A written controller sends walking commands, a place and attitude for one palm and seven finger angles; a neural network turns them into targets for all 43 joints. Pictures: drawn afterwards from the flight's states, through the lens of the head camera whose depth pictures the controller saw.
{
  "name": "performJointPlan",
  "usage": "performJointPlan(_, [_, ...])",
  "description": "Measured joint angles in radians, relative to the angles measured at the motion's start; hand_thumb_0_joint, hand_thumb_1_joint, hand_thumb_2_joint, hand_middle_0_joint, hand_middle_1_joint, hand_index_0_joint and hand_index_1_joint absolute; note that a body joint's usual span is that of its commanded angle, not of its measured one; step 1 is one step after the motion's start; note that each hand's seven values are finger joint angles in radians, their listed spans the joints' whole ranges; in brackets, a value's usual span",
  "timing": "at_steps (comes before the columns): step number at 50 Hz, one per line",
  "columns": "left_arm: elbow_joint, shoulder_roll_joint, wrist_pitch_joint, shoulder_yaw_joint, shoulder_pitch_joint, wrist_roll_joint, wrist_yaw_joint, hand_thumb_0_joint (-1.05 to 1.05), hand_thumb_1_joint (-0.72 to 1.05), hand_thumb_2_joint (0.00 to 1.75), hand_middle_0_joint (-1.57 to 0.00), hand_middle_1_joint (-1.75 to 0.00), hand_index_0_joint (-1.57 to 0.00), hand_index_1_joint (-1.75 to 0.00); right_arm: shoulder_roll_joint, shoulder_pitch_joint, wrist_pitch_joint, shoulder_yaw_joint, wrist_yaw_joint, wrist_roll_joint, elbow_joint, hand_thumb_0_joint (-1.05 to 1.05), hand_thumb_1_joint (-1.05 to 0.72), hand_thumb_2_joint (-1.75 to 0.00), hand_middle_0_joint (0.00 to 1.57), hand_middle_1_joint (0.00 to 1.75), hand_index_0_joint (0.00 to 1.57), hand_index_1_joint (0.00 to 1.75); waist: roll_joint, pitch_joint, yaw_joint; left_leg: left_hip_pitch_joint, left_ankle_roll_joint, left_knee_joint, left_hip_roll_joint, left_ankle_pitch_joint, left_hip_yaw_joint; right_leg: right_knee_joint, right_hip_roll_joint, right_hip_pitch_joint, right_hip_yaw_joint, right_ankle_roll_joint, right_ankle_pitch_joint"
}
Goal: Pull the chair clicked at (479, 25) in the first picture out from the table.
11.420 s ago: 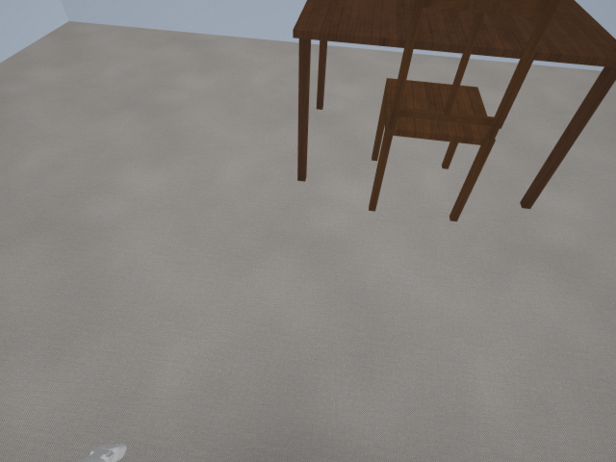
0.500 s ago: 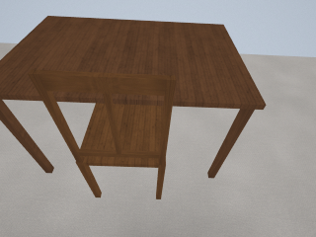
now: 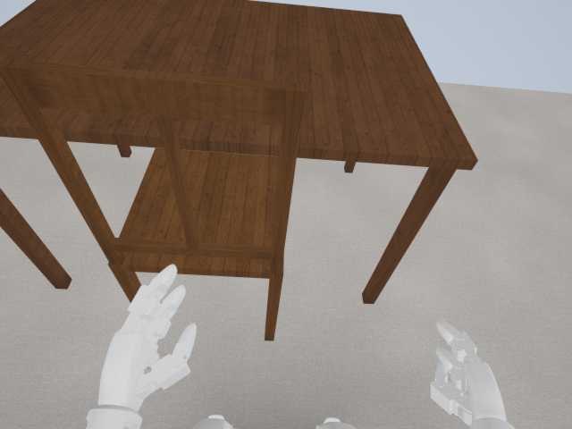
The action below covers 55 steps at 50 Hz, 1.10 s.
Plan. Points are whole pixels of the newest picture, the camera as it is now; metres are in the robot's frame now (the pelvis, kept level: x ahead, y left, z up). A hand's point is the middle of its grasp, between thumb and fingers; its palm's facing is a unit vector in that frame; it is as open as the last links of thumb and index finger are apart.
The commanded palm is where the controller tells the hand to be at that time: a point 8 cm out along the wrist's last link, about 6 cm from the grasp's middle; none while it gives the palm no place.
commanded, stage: raise the hand toward the chair's back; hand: left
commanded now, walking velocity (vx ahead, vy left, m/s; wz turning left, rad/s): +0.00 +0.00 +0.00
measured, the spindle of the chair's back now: (181, 192) +0.51 +0.21 +0.00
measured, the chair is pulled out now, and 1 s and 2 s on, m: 0.00 0.00 0.00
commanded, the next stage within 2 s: aim the fingers beside a spindle in 1.72 s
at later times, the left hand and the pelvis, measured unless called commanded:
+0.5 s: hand (148, 360) +0.21 +0.19 +0.01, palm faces +0.04 -1.00 +0.00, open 13.2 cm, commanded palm +0.17 +0.25 +0.01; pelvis +0.00 -0.01 -0.04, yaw +1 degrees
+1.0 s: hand (112, 347) +0.22 +0.23 +0.02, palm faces +0.02 -1.00 -0.05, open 16.7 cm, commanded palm +0.20 +0.29 +0.03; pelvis +0.00 +0.03 -0.03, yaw +2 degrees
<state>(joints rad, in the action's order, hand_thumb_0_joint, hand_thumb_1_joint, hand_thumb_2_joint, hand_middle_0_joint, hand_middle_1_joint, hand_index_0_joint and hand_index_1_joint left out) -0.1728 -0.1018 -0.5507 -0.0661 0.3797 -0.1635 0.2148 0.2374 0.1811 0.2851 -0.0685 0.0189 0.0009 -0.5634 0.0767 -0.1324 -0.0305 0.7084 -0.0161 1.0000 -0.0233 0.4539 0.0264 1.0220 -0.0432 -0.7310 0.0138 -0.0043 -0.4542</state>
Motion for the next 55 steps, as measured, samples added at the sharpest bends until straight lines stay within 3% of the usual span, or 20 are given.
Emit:
performJointPlan(3, [0.025, -0.038, 0.024, -0.025, 0.091, 0.005, 0.008, 0.01, 0.6, 0.76, -0.17, -0.26, -0.17, -0.25, 0.004, -0.029, -0.039, -0.012, 0.003, -0.004, 0.07, 0.01, -0.91, -0.9, 0.2, 0.3, 0.2, 0.3, 0.013, 0.013, 0.028, 0.089, -0.017, 0.104, -0.011, 0.043, -0.023, 0.099, 0.008, -0.081, 0.02, 0.015, -0.045])
performJointPlan(6, [0.094, -0.078, 0.041, -0.067, 0.18, -0.017, -0.018, 0.01, 0.52, 0.73, -0.17, -0.24, -0.17, -0.24, 0.006, -0.05, -0.053, -0.011, -0.01, -0.001, 0.097, 0.01, -0.91, -0.9, 0.2, 0.3, 0.2, 0.3, -0.008, 0.014, 0.059, 0.167, -0.028, 0.184, -0.018, 0.073, -0.06, 0.163, 0.015, -0.14, 0.053, 0.031, -0.076])
performJointPlan(9, [0.181, -0.103, -0.016, -0.11, 0.213, -0.064, -0.017, 0.01, 0.45, 0.7, -0.16, -0.23, -0.16, -0.23, 0.001, -0.067, -0.042, 0.006, -0.03, 0.002, 0.076, 0.01, -0.91, -0.9, 0.2, 0.3, 0.2, 0.3, -0.047, 0.003, 0.083, 0.238, -0.034, 0.249, -0.021, 0.092, -0.1, 0.206, 0.018, -0.189, 0.09, 0.041, -0.097])
performJointPlan(12, [0.238, -0.105, -0.072, -0.12, 0.15, -0.119, 0.053, 0.01, 0.38, 0.67, -0.15, -0.22, -0.14, -0.22, -0.005, -0.08, -0.022, 0.04, -0.046, -0.002, 0.038, 0.01, -0.91, -0.9, 0.2, 0.3, 0.2, 0.3, -0.092, 0.0, 0.096, 0.297, -0.033, 0.302, -0.022, 0.105, -0.127, 0.242, 0.021, -0.232, 0.115, 0.046, -0.107])
performJointPlan(15, [0.228, -0.109, -0.03, -0.1, 0.039, -0.142, 0.152, 0.01, 0.31, 0.64, -0.13, -0.21, -0.13, -0.21, -0.026, -0.076, -0.019, 0.074, -0.061, -0.019, 0.009, 0.01, -0.91, -0.9, 0.21, 0.3, 0.2, 0.3, -0.115, 0.001, 0.088, 0.333, -0.03, 0.326, -0.023, 0.107, -0.128, 0.266, 0.022, -0.269, 0.114, 0.048, -0.107])
performJointPlan(18, [0.181, -0.126, 0.134, -0.089, -0.039, -0.142, 0.22, 0.01, 0.24, 0.61, -0.13, -0.2, -0.13, -0.2, -0.051, -0.045, -0.044, 0.089, -0.071, -0.037, 0.003, 0.01, -0.91, -0.9, 0.21, 0.3, 0.2, 0.3, -0.121, 0.007, 0.059, 0.328, -0.031, 0.31, -0.023, 0.098, -0.11, 0.26, 0.021, -0.275, 0.096, 0.044, -0.099])
performJointPlan(20, [0.168, -0.132, 0.243, -0.098, -0.044, -0.143, 0.214, 0.01, 0.19, 0.59, -0.13, -0.19, -0.13, -0.19, -0.063, -0.013, -0.068, 0.084, -0.076, -0.044, 0.005, 0.01, -0.9, -0.9, 0.21, 0.3, 0.21, 0.3, -0.119, 0.011, 0.036, 0.301, -0.032, 0.279, -0.024, 0.089, -0.092, 0.238, 0.021, -0.259, 0.079, 0.038, -0.09])
performJointPlan(22, [0.176, -0.124, 0.301, -0.119, -0.015, -0.151, 0.169, 0.01, 0.15, 0.57, -0.13, -0.19, -0.13, -0.18, -0.067, 0.023, -0.086, 0.07, -0.079, -0.046, 0.007, 0.01, -0.9, -0.89, 0.21, 0.3, 0.21, 0.3, -0.112, 0.008, 0.02, 0.27, -0.028, 0.245, -0.026, 0.082, -0.074, 0.209, 0.023, -0.236, 0.063, 0.031, -0.08])
performJointPlan(24, [0.197, -0.108, 0.297, -0.145, 0.025, -0.154, 0.106, 0.0, 0.1, 0.55, -0.12, -0.18, -0.12, -0.17, -0.063, 0.058, -0.089, 0.05, -0.081, -0.044, 0.001, 0.02, -0.9, -0.9, 0.21, 0.3, 0.21, 0.3, -0.106, 0.002, 0.013, 0.243, -0.024, 0.215, -0.028, 0.076, -0.063, 0.18, 0.025, -0.213, 0.053, 0.025, -0.07])
performJointPlan(28, [0.222, -0.103, 0.184, -0.179, 0.072, -0.131, 0.03, 0.0, 0.01, 0.51, -0.11, -0.16, -0.11, -0.16, -0.033, 0.102, -0.079, 0.018, -0.078, -0.032, -0.017, 0.02, -0.91, -0.9, 0.21, 0.3, 0.2, 0.3, -0.096, -0.009, 0.016, 0.228, -0.016, 0.195, -0.023, 0.072, -0.061, 0.15, 0.022, -0.192, 0.052, 0.017, -0.06])
performJointPlan(31, [0.203, -0.115, 0.109, -0.17, 0.067, -0.123, 0.047, 0.0, -0.06, 0.48, -0.1, -0.15, -0.1, -0.15, -0.001, 0.1, -0.067, 0.014, -0.075, -0.03, -0.021, 0.02, -0.91, -0.9, 0.21, 0.3, 0.2, 0.3, -0.097, -0.009, 0.015, 0.248, -0.007, 0.213, -0.016, 0.075, -0.068, 0.156, 0.015, -0.201, 0.058, 0.01, -0.061])
performJointPlan(33, [0.184, -0.124, 0.096, -0.148, 0.052, -0.125, 0.08, 0.0, -0.11, 0.46, -0.1, -0.14, -0.09, -0.14, 0.014, 0.087, -0.057, 0.017, -0.076, -0.034, -0.017, 0.02, -0.91, -0.9, 0.2, 0.3, 0.2, 0.3, -0.097, -0.003, 0.014, 0.263, 0.0, 0.227, -0.012, 0.078, -0.069, 0.163, 0.011, -0.211, 0.059, 0.005, -0.062])
performJointPlan(37, [0.17, -0.138, 0.133, -0.113, 0.029, -0.122, 0.119, 0.0, -0.2, 0.42, -0.09, -0.13, -0.09, -0.13, 0.014, 0.055, -0.042, 0.027, -0.082, -0.037, 0.005, 0.02, -0.91, -0.9, 0.2, 0.3, 0.2, 0.3, -0.089, 0.003, 0.008, 0.271, 0.012, 0.236, -0.01, 0.08, -0.062, 0.162, 0.01, -0.218, 0.052, -0.006, -0.056])
performJointPlan(46, [0.23, -0.137, 0.164, -0.142, 0.005, -0.11, 0.031, -0.01, -0.4, 0.34, -0.07, -0.1, -0.07, -0.1, -0.032, 0.029, -0.061, 0.071, -0.059, -0.022, 0.056, 0.01, -0.91, -0.9, 0.21, 0.3, 0.2, 0.3, -0.089, -0.016, 0.02, 0.227, 0.026, 0.203, -0.001, 0.074, -0.064, 0.109, 0.003, -0.159, 0.055, -0.02, -0.042])
performJointPlan(55, [0.171, -0.163, 0.243, -0.127, -0.041, -0.097, 0.082, -0.01, -0.48, 0.3, -0.06, -0.09, -0.06, -0.08, -0.027, 0.039, -0.075, 0.112, -0.059, -0.022, 0.081, 0.01, -0.9, -0.9, 0.21, 0.3, 0.21, 0.3, -0.094, -0.001, 0.024, 0.214, 0.034, 0.187, 0.002, 0.073, -0.061, 0.085, 0.001, -0.143, 0.053, -0.027, -0.036])
